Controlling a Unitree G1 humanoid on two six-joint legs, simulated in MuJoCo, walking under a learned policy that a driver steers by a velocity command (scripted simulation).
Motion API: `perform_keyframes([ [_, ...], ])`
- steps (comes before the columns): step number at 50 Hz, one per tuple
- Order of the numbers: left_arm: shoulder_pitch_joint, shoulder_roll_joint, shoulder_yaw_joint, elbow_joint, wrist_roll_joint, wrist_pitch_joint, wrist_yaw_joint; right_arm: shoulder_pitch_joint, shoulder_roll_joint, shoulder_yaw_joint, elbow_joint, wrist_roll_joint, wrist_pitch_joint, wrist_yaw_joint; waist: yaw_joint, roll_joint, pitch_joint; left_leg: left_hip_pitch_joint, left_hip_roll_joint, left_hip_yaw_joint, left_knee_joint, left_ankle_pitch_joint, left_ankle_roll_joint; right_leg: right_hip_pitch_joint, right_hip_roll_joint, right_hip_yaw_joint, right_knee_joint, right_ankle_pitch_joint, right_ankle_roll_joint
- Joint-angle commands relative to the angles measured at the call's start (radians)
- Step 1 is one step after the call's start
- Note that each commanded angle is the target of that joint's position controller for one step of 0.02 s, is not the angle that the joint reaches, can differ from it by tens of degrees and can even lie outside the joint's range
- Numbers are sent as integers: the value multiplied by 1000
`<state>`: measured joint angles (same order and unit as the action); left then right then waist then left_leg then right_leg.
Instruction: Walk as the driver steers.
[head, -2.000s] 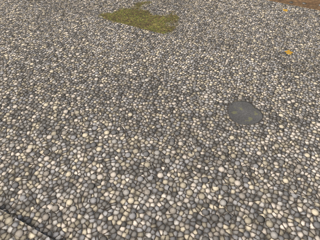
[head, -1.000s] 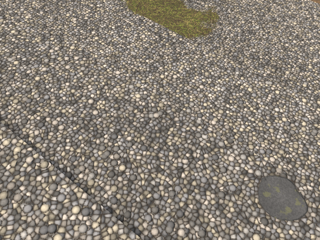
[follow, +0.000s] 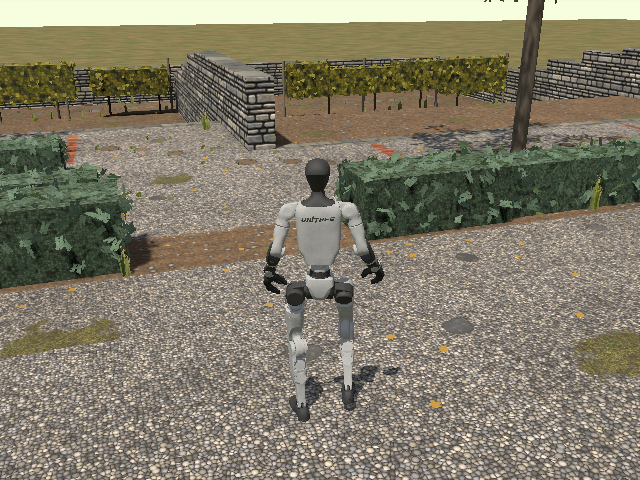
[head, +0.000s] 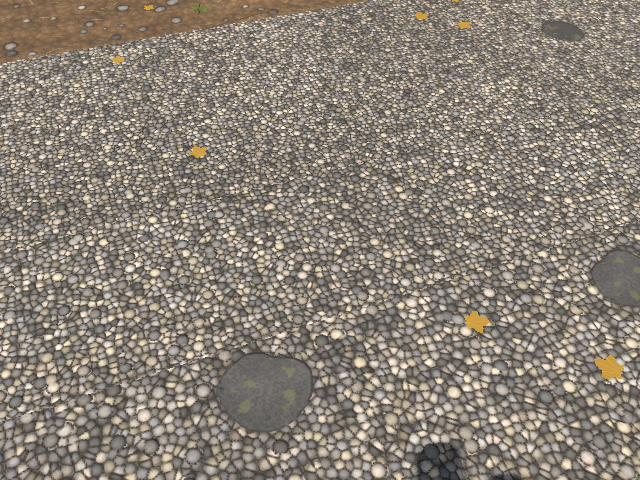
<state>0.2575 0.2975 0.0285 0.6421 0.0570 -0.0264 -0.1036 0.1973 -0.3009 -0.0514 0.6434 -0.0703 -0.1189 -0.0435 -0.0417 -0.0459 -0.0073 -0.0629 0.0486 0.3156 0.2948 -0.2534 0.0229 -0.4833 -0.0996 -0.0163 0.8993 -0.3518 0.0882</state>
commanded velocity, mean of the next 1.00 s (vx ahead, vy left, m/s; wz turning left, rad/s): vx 0.39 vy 0.00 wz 0.47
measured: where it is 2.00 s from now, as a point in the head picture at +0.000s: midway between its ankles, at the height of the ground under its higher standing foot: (105, 388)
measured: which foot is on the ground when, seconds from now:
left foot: down 0.00-0.14, up 0.16-0.80, down 0.82-1.00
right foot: up 0.00-0.12, down 0.14-0.82, up 0.84-1.00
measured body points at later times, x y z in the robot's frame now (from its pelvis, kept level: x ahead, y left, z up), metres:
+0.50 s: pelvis +0.03 -0.07 +0.00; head +0.05 -0.07 +0.45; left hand +0.15 +0.21 -0.08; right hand +0.17 -0.32 -0.11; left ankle +0.01 +0.07 -0.66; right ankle +0.02 -0.16 -0.75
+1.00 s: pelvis +0.15 +0.09 -0.08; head +0.15 +0.11 +0.37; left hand +0.21 +0.40 -0.17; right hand +0.27 -0.17 -0.20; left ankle +0.04 +0.10 -0.75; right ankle +0.27 -0.04 -0.70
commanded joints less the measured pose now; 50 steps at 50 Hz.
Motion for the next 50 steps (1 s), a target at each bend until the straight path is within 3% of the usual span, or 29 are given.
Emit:
perform_keyframes([
  [1, -24, 82, 20, -71, 6, -12, -8, -35, -202, -74, -66, -20, -22, -10, 8, 178, -12, 129, 329, -129, -80, 604, 237, -37, 13, -47, -107, -14, -47],
  [5, -2, 99, 39, -45, -19, -35, 9, -141, -225, -82, -60, 9, 8, 2, 88, 157, -9, 57, 293, -149, 9, 439, 151, 125, 71, -25, -373, 155, -109],
  [6, 33, 105, 46, -29, -35, -50, 12, -160, -210, -72, -45, 14, 22, 19, 122, 127, -34, -16, 265, -147, 80, 374, 120, 259, 108, -33, -497, 340, -144],
  [7, 75, 121, 60, -19, -43, -59, 15, -124, -134, -40, -13, 1, 34, 48, 156, 85, -93, -148, 201, -113, 182, 308, 49, 472, 95, -9, -513, 486, -185],
  [8, 186, 219, 76, -16, -44, -69, 41, -13, 34, 7, -30, -13, 40, 72, 130, -171, -261, -409, 60, -24, 482, -361, -86, 819, -143, 235, -442, 1162, -366],
  [9, 189, 240, 83, -47, -26, -88, 53, 132, 16, 9, -20, 2, 13, 83, 92, -109, -325, -514, 26, -250, 565, -515, -71, 817, -284, 415, -430, 1083, -507],
  [10, 148, 194, 85, -37, -18, -107, 64, 21, -48, -4, -14, 22, 0, 75, 127, -53, -128, -603, 49, -299, 633, -486, -77, 671, -265, 340, -453, 985, -459],
  [12, 41, 100, 56, -58, -79, -95, 65, 41, -115, -16, 25, 33, -2, 63, 80, -72, -114, -530, 92, -309, 716, -455, -106, 509, -222, 202, -504, 808, -365],
  [13, 23, 125, 60, -68, -74, -72, 68, 76, -97, -5, 36, 27, 3, 66, 56, -64, -64, -452, 92, -314, 781, -397, -112, 366, -217, 147, -546, 754, -350],
  [15, -37, 209, 96, -120, -23, -50, 104, 86, -118, -8, 34, 12, 9, 78, 42, -64, -46, -392, 42, -303, 956, -255, -101, 216, -223, 88, -653, 652, -402],
  [17, -82, 152, 76, -135, -2, -48, 129, 90, -105, -4, 40, 19, 8, 93, 27, -18, -26, -418, 35, -352, 1011, -154, -87, 205, -223, 45, -706, 507, -390],
  [21, -83, 118, 62, -133, 7, -51, 144, 66, -83, -4, 14, 22, 22, 113, 42, -5, -5, -540, 55, -388, 927, -69, -93, 365, -235, -25, -714, 428, -366],
  [25, 94, 109, 54, -49, 13, -61, 135, 30, -38, 6, -3, 7, 45, 138, 129, -33, 54, -711, 77, -366, 750, -25, -78, 540, -290, 28, -773, -30, -317],
  [31, 129, 82, 28, 21, 31, -88, 133, -70, 38, 39, -33, -4, 29, 147, 154, -27, 39, -738, 85, -325, 691, -32, -43, 559, -306, -83, -745, -56, -312],
  [32, 122, 79, 20, 20, 64, -86, 139, -19, 49, 42, -26, -19, 22, 148, 126, -34, 11, -672, 79, -347, 891, 21, -27, 496, -310, -85, -701, -6, -315],
  [33, 106, 180, 73, 66, -52, -67, 99, -41, -85, -30, -24, 76, 117, 122, 96, -48, -41, -690, 96, -253, 813, 154, 11, 567, -295, -153, -621, 9, -274],
  [35, 133, 131, 62, 82, -49, -62, 75, -93, -72, -30, -52, 72, 183, 104, 115, -95, -6, -630, 87, -221, 819, 130, 35, 497, -279, -208, -558, 66, -226],
  [37, 117, 140, 69, 100, -38, -55, 76, -89, -52, -34, -61, 62, 213, 96, 74, -120, 23, -565, 89, -202, 844, 28, 51, 446, -310, -238, -481, 136, -185],
  [40, -72, 209, 93, 86, -50, -37, 77, 216, -78, -66, 28, 89, 218, 50, -173, -52, -83, -6, -24, -67, 776, -43, 104, 171, -280, -349, -48, 710, -100],
  [41, -239, 234, 99, 63, -59, -21, 69, 498, -73, -70, 119, 84, 199, 36, -353, 47, -89, 273, -39, -110, 619, 4, 144, -80, -231, -309, 354, 539, -76],
  [42, -326, 90, 64, 28, -13, -2, 56, 485, -88, -63, 188, 101, 180, 32, -336, 404, 180, 135, -65, -222, 475, 93, 160, -439, -33, -255, 831, -290, -88],
  [43, -280, 4, 27, -59, 10, -10, 68, 384, -126, -35, 156, 121, 163, 35, -155, 466, 257, -17, -30, -427, 456, 482, 137, -617, -16, -95, 862, -277, -88],
  [44, -257, 30, 22, -109, 30, -17, 83, 373, -183, -38, 116, 115, 140, 33, -94, 370, 149, -65, 101, -735, 234, 349, 203, -593, 16, -52, 773, -245, -46],
  [45, -189, 18, 17, -95, 29, -30, 90, 314, -244, -55, 91, 77, 135, 22, -20, 270, 123, -166, 229, -999, 59, 4, 287, -558, 13, -28, 710, -224, -12],
  [46, -172, 65, 25, -49, 26, -28, 96, 206, -240, -62, 73, 46, 133, 16, 29, 115, 108, -255, 229, -1015, 52, -232, 319, -486, -21, 47, 582, -133, -7],
  [47, -153, 65, 25, -26, 21, -22, 94, 140, -253, -66, 66, 33, 115, 19, 73, 145, 127, -335, 216, -1053, 113, -169, 345, -440, -17, 61, 537, -112, -11],
  [48, -143, 124, 44, 17, 12, -11, 99, 123, -225, -62, 77, 9, 97, 29, 74, 78, 140, -319, 199, -957, 206, -100, 336, -440, -26, 66, 485, 27, -31],
  [49, -241, 154, 57, -1, 1, -8, 104, 145, -184, -52, 90, 24, 71, 34, 56, 2, 163, -369, 129, -871, 254, -160, 291, -414, -5, 98, 311, 237, -44],
  [50, -277, 132, 49, -2, 6, -6, 100, 156, -180, -51, 100, 37, 57, 33, 49, 35, 144, -401, 73, -833, 269, -131, 284, -328, 24, 68, 206, 342, -58],
])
